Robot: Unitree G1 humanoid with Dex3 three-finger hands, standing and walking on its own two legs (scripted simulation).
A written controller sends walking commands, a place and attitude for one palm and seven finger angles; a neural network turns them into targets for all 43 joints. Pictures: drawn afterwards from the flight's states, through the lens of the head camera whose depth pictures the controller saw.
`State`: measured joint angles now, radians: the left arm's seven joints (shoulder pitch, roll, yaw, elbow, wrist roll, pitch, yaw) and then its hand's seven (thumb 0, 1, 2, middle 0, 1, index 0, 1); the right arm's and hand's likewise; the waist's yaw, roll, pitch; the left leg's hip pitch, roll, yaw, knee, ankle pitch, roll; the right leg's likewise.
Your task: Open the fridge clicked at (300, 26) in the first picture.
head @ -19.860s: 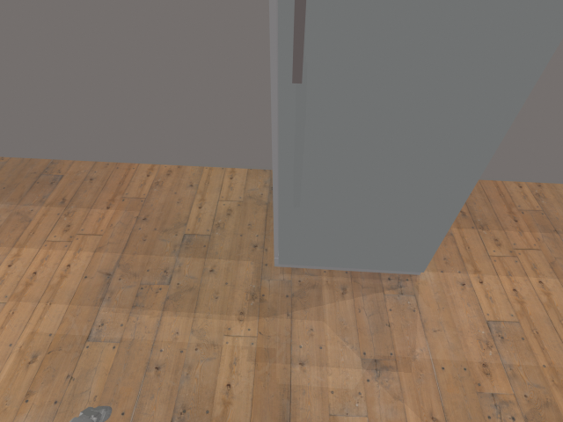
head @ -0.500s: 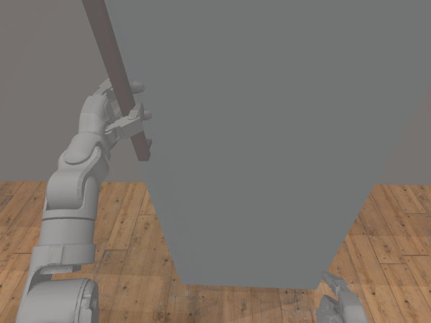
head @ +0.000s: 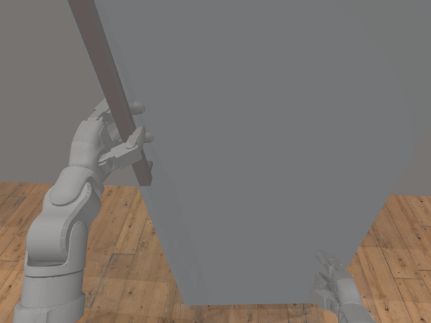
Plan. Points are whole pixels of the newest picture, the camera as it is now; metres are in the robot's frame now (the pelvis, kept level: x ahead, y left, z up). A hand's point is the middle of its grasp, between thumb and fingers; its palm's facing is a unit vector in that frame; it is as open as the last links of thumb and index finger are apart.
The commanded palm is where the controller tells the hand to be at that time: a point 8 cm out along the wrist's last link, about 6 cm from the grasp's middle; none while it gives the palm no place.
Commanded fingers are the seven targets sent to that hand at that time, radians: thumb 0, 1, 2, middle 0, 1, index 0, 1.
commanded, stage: walk backward, drawing the door open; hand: left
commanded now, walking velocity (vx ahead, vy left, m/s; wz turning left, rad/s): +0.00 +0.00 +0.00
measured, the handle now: (124, 104) +0.37 +0.16 +0.28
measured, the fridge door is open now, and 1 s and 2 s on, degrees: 6 18 36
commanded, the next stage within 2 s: none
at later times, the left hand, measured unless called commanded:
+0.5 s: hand (129, 191) +0.24 +0.13 +0.22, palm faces +0.08 -0.96 -0.28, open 7.6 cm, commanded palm +0.20 +0.18 +0.24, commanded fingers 0.00 0.90 0.90 -0.45 -1.40 -0.45 -1.40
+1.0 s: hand (129, 208) +0.21 +0.12 +0.22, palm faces +0.14 -0.96 -0.26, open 7.7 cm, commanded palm +0.17 +0.17 +0.23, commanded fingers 0.00 0.90 0.90 -0.45 -1.40 -0.45 -1.40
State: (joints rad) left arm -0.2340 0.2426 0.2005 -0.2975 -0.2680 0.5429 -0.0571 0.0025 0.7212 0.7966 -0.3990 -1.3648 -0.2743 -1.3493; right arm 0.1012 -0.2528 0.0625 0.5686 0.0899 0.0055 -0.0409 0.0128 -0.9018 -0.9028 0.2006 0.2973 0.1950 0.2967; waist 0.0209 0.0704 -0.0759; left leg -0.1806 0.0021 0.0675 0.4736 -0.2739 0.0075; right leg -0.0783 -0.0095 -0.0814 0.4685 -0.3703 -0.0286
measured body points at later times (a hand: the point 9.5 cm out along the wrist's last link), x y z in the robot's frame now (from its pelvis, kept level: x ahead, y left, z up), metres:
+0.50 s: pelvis -0.07 +0.01 -0.01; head -0.03 -0.02 +0.44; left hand +0.23 +0.18 +0.23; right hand +0.08 -0.23 -0.12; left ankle -0.01 +0.12 -0.74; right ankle -0.08 -0.09 -0.74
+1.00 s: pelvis -0.12 -0.02 +0.00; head -0.06 -0.03 +0.45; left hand +0.19 +0.17 +0.23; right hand +0.07 -0.24 -0.10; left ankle -0.16 +0.13 -0.69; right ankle -0.08 -0.09 -0.74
